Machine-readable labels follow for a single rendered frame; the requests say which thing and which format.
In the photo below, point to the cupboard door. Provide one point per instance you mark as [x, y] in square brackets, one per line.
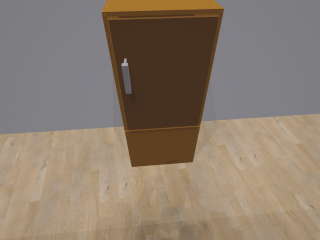
[168, 60]

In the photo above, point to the handle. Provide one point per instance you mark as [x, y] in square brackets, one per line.
[126, 77]

